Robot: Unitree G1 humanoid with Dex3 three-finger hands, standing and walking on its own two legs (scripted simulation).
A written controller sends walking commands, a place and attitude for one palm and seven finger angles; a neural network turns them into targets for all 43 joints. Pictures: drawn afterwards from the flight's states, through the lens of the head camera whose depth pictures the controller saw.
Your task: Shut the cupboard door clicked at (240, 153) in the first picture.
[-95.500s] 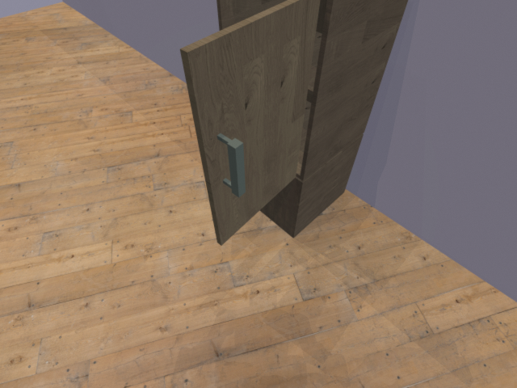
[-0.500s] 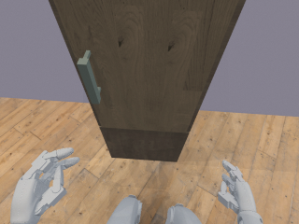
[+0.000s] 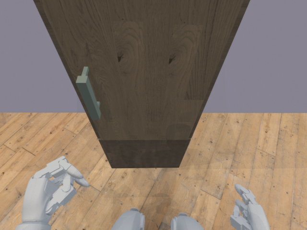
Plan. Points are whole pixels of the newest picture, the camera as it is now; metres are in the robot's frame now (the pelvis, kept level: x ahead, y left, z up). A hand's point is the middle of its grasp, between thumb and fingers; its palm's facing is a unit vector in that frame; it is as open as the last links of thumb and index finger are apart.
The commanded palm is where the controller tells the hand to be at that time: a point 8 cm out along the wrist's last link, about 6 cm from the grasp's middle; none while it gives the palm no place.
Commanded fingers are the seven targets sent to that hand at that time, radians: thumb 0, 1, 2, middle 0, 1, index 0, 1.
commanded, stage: raise the hand and make a fist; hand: left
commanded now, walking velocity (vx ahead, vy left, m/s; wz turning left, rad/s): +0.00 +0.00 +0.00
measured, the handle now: (91, 94) +0.44 +0.21 +0.07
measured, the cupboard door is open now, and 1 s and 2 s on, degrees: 0 0 0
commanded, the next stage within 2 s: bring the fist close to the handle in 0.86 s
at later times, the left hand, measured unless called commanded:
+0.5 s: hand (65, 171) +0.23 +0.21 +0.07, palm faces +0.10 -1.00 -0.02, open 3.1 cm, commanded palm +0.20 +0.26 +0.07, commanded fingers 0.00 0.90 0.90 -1.30 -1.50 -1.30 -1.50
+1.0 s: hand (72, 172) +0.23 +0.20 +0.07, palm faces +0.10 -0.99 -0.03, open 3.1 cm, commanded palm +0.21 +0.25 +0.07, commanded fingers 0.00 0.90 0.90 -1.30 -1.50 -1.30 -1.50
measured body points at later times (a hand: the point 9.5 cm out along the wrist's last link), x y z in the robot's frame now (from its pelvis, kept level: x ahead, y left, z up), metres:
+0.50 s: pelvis +0.00 +0.02 +0.02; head +0.06 +0.03 +0.46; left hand +0.22 +0.26 +0.07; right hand +0.19 -0.21 -0.06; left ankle +0.02 +0.07 -0.65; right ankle +0.02 -0.09 -0.65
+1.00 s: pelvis +0.00 +0.01 +0.02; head +0.06 +0.01 +0.46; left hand +0.22 +0.25 +0.07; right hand +0.19 -0.22 -0.06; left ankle +0.02 +0.07 -0.65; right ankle +0.02 -0.09 -0.65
